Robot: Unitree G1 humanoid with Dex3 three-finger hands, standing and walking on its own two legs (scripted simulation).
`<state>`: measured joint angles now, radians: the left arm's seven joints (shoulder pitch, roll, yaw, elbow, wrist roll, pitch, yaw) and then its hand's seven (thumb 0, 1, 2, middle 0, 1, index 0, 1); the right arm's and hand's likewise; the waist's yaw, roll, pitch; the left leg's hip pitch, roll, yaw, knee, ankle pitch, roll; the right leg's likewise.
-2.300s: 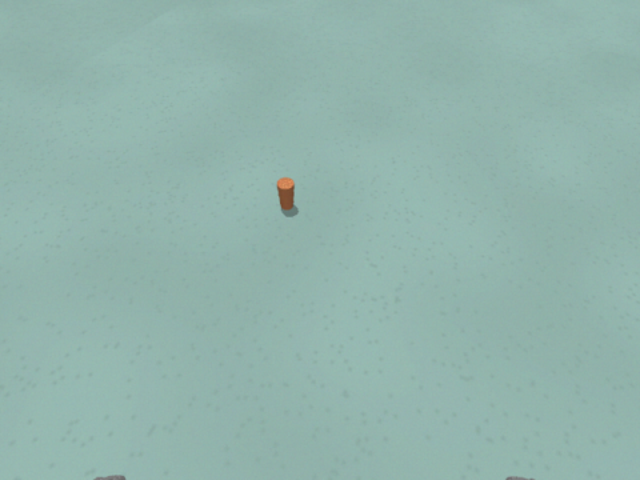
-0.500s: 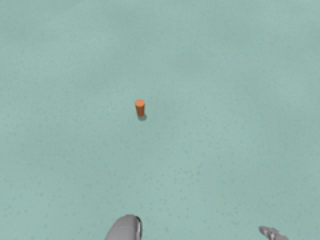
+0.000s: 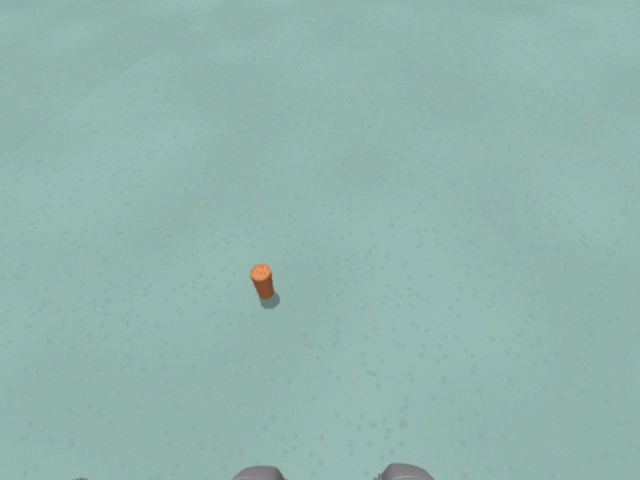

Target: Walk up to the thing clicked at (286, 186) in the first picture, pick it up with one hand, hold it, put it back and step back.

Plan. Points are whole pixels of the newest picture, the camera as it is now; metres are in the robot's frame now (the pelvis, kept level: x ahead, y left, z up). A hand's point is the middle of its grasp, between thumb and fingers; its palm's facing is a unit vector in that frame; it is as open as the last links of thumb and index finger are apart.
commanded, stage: walk up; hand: left
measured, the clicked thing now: (263, 283) +0.83 +0.26 -0.68
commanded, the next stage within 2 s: none
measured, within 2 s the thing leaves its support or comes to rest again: neither
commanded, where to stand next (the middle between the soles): +0.50 +0.06 m, yaw -1 degrees
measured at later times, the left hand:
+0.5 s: hand (114, 416) +0.22 +0.33 -0.13, palm faces -0.01 -0.94 -0.35, open 7.4 cm
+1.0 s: hand (142, 312) +0.38 +0.32 -0.10, palm faces -0.01 -0.90 -0.43, open 7.3 cm
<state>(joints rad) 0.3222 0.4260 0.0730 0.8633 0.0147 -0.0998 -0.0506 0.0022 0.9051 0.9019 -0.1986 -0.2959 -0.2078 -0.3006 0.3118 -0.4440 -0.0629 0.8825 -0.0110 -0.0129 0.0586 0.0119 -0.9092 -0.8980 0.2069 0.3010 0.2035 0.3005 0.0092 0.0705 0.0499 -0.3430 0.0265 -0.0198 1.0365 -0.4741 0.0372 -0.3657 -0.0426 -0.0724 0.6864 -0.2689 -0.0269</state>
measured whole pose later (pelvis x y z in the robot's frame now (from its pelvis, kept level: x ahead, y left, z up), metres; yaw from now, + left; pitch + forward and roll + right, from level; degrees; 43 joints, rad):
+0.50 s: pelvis +0.19 +0.05 +0.01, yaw +1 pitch -3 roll +0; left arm 0.34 0.44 0.04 0.89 -0.01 -0.06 -0.04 0.01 0.91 0.90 -0.20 -0.30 -0.21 -0.30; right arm 0.26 -0.39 -0.05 0.81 0.00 -0.07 0.06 0.01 -0.91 -0.90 0.21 0.30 0.21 0.30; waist 0.00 -0.05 0.08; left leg -0.27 0.03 0.09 0.56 -0.24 0.03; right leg -0.44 -0.06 0.01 1.03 -0.37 -0.04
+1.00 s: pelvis +0.34 +0.04 +0.02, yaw +0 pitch -2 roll +0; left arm 0.35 0.41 0.04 0.85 0.01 -0.09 -0.03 0.00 0.90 0.90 -0.20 -0.30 -0.21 -0.30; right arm 0.28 -0.43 -0.06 0.85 -0.02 -0.01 0.08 0.01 -0.91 -0.90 0.21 0.30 0.20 0.30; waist 0.02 0.07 0.08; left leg -0.49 0.08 0.00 0.84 -0.32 0.01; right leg -0.22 -0.04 -0.07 0.51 -0.25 -0.02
